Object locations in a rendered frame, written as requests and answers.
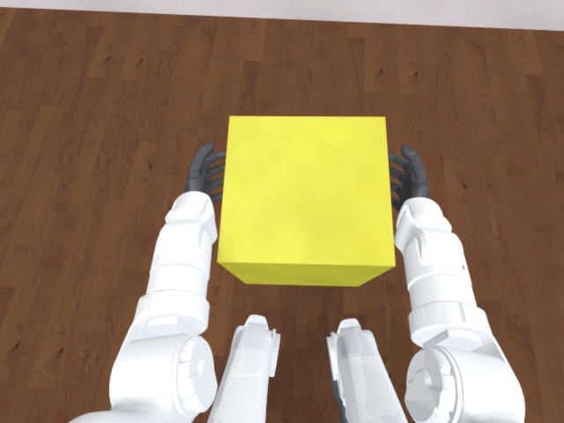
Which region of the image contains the carton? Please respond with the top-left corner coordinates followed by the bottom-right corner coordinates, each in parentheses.
top-left (217, 116), bottom-right (396, 286)

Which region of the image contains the left robot forearm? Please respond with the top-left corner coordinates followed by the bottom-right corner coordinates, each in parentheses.
top-left (109, 191), bottom-right (218, 405)

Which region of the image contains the left robot thigh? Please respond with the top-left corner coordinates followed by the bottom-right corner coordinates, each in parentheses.
top-left (207, 322), bottom-right (280, 423)

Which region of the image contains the right robot foot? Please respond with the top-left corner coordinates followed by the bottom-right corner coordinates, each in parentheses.
top-left (330, 367), bottom-right (348, 423)

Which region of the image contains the robot left hand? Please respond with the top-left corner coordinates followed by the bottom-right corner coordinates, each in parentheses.
top-left (184, 142), bottom-right (226, 204)

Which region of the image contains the robot left upper arm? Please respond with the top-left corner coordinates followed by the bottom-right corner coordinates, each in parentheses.
top-left (68, 332), bottom-right (218, 423)

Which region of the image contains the robot right upper arm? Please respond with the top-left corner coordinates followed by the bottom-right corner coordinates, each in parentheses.
top-left (404, 345), bottom-right (524, 423)

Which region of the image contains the right robot forearm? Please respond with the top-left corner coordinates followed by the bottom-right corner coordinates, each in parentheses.
top-left (394, 197), bottom-right (525, 416)

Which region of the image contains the robot right hand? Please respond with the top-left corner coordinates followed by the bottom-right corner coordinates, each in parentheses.
top-left (388, 145), bottom-right (430, 213)

